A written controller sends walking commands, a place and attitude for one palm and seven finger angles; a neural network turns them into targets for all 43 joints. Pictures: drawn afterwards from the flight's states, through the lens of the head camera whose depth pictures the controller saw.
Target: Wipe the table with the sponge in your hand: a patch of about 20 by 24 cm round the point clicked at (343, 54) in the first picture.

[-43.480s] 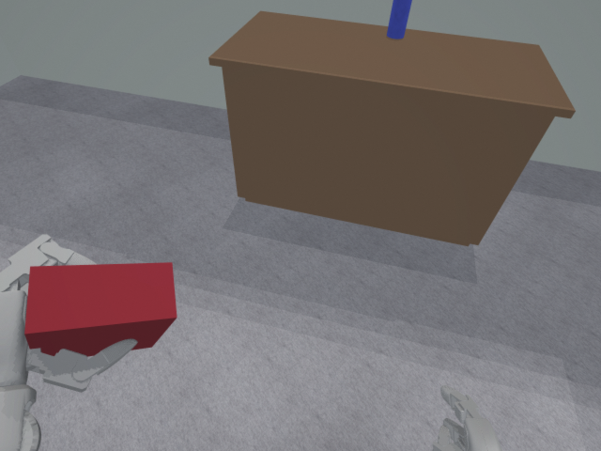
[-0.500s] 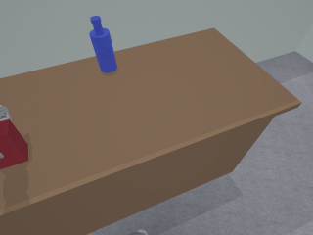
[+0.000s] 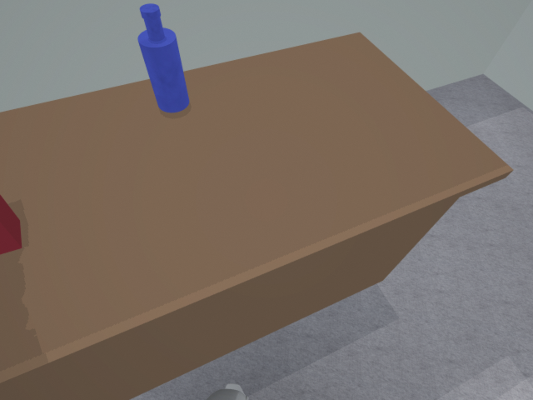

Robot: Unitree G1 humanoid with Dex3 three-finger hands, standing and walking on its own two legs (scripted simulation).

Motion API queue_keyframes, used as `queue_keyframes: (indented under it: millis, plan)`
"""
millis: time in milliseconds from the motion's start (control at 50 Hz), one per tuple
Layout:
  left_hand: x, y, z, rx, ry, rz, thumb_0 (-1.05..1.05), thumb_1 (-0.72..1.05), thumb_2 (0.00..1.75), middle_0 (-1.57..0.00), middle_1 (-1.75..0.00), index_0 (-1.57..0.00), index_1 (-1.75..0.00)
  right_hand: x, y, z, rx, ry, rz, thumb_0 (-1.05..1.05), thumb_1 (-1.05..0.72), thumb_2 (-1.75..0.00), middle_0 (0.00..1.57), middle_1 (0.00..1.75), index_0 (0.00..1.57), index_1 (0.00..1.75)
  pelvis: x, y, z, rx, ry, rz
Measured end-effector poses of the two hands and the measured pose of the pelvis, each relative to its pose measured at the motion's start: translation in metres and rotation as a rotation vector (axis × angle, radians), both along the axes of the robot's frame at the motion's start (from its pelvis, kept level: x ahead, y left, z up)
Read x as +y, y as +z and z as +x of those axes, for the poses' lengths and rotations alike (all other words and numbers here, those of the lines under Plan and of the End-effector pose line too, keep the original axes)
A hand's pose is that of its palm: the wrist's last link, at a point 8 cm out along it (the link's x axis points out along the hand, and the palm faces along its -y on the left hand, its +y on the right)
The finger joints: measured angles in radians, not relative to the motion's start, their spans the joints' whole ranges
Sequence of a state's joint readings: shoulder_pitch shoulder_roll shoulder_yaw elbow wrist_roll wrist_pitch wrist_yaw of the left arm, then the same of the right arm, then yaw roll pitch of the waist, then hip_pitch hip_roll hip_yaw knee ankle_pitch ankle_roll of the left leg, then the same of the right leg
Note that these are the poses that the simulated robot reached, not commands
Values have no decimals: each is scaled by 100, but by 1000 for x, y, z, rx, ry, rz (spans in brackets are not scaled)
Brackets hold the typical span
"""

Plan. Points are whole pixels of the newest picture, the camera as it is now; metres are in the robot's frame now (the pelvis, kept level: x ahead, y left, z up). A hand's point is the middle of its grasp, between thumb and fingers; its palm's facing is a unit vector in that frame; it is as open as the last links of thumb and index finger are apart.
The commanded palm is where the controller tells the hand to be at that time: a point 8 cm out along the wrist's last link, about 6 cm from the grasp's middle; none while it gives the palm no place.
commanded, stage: wipe forward along the first lane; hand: left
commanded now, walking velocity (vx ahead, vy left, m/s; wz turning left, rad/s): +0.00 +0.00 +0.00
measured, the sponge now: out of the picture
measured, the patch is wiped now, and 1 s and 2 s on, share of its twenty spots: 0.00 0.05 0.25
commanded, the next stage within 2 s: slide across to the middle lane in 0.12 s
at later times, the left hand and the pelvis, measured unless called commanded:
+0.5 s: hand out of the picture +0.39 +0.45 +0.09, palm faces -0.14 +0.00 -0.99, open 9.7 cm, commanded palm +0.38 +0.42 +0.14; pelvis +0.03 +0.02 +0.01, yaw +1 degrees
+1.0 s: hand (15, 167) +0.40 +0.40 +0.09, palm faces -0.14 +0.01 -0.99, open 9.8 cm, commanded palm +0.39 +0.38 +0.14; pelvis +0.04 +0.02 +0.02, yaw +2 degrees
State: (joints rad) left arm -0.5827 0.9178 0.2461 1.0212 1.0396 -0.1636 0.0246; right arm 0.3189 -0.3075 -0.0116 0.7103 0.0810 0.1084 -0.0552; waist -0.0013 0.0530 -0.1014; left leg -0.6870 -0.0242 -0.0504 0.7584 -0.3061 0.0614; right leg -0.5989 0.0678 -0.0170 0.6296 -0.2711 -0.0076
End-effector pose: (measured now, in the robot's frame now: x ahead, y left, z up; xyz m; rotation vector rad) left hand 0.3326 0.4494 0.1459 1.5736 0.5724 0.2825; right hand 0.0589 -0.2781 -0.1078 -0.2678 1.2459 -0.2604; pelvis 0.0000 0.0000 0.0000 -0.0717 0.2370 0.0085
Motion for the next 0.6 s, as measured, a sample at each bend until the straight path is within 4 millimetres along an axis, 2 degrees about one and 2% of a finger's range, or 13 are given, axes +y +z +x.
queue_keyframes:
  millis: [280,360,440,600]
  plan:
    - [17,1,31,26,13,10,0,-55,109,-82,-138,-83,-139,15,3,11,35,3,-2,1,-90,-89,21,30,21,30,11,1,12,33,2,-8]
    - [12,1,36,50,-25,40,0,-55,109,-81,-139,-82,-140,18,4,15,42,-6,-2,1,-90,-89,21,30,21,30,16,4,18,29,1,-10]
    - [1,5,40,-1,-74,23,0,-54,109,-80,-140,-81,-142,24,4,23,40,-7,8,1,-90,-89,21,30,21,30,20,7,26,13,8,-9]
    - [-18,0,48,-49,-72,-15,0,-53,109,-78,-142,-79,-143,41,7,61,-36,28,56,1,-90,-89,21,30,21,30,24,12,35,-19,14,2]
